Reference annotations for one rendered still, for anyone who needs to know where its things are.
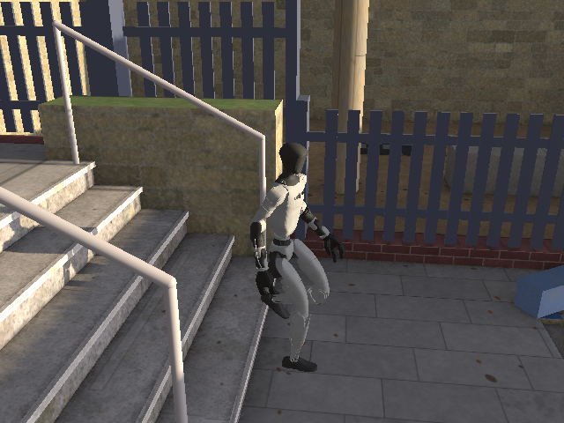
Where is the right robot upper arm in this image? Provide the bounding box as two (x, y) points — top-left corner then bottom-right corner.
(250, 185), (288, 232)

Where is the left robot upper arm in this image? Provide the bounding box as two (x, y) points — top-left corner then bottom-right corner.
(297, 173), (307, 215)

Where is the robot left hand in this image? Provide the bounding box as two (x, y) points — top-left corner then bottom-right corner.
(323, 234), (345, 263)

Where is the robot right thigh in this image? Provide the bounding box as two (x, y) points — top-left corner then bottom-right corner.
(268, 253), (308, 322)

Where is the left robot forearm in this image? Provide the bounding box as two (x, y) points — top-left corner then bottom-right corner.
(301, 207), (330, 239)

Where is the left robot shin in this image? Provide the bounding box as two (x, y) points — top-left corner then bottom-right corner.
(271, 285), (327, 304)

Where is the right robot forearm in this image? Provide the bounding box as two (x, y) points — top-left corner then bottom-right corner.
(250, 222), (269, 271)

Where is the robot right hand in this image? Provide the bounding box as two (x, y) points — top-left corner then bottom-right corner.
(256, 270), (279, 295)

